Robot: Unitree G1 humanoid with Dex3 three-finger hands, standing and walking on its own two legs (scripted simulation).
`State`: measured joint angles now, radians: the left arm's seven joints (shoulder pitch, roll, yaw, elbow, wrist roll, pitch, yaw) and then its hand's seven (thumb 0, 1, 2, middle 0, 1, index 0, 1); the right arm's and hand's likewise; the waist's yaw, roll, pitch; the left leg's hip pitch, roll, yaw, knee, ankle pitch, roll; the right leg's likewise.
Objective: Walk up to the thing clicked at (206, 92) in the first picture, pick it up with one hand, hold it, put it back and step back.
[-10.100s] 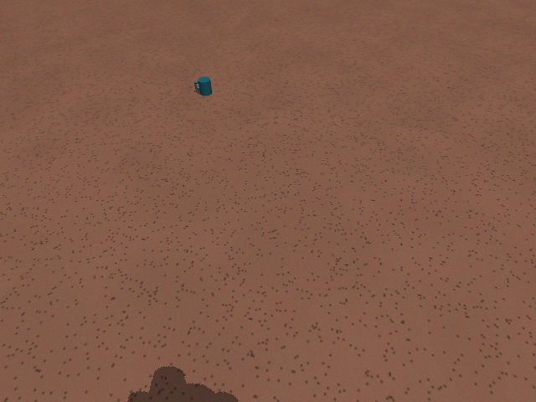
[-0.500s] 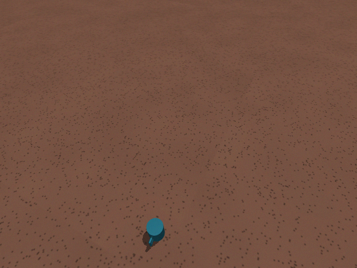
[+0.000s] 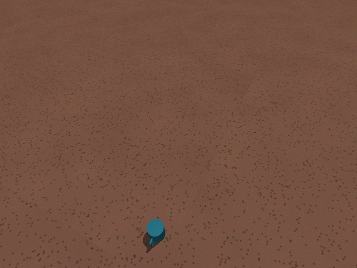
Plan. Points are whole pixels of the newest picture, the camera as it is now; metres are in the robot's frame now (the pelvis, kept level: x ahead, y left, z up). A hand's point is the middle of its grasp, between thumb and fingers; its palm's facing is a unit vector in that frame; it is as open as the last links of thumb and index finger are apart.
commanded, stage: stand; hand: left
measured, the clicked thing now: (155, 234) +0.41 +0.18 -0.73
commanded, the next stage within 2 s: walk up in 0.46 s
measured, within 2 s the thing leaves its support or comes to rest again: neither
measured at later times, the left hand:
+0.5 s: hand out of the picture +0.08 +0.26 -0.16, palm faces -0.02 -0.94 -0.35, open 7.4 cm
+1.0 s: hand out of the picture +0.07 +0.13 -0.17, palm faces +0.03 -0.94 -0.34, open 7.4 cm
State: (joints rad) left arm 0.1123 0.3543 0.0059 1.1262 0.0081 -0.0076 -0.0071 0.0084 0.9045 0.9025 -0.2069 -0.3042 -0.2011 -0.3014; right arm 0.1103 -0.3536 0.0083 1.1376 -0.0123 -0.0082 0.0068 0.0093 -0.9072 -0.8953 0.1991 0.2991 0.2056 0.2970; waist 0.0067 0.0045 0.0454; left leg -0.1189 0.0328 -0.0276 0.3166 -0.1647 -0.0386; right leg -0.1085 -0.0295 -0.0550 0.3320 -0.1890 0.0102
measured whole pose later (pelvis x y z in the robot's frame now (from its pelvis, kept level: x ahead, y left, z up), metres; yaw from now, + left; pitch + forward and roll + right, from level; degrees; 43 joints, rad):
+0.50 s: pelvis +0.00 +0.00 +0.00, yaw +0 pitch -1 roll +1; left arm 0.12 0.37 0.04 1.09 0.04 0.02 -0.03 0.01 0.90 0.90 -0.21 -0.30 -0.20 -0.30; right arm 0.13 -0.35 -0.01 1.11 -0.01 -0.02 -0.01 0.01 -0.91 -0.90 0.20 0.30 0.21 0.30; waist 0.01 -0.01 0.05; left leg -0.14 0.03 -0.02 0.34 -0.18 -0.04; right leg -0.15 -0.03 -0.04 0.40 -0.23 0.01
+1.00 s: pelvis +0.02 -0.12 -0.02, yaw +1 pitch -2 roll +0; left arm 0.22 0.32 0.05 0.93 0.02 -0.01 -0.01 0.01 0.90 0.90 -0.21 -0.30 -0.21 -0.30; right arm 0.21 -0.41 -0.04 0.97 -0.02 0.02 -0.02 0.01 -0.91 -0.90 0.20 0.30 0.20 0.30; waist 0.02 0.03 0.11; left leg -0.37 -0.02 -0.06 0.86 -0.49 0.02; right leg -0.23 -0.01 -0.02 0.59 -0.34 -0.01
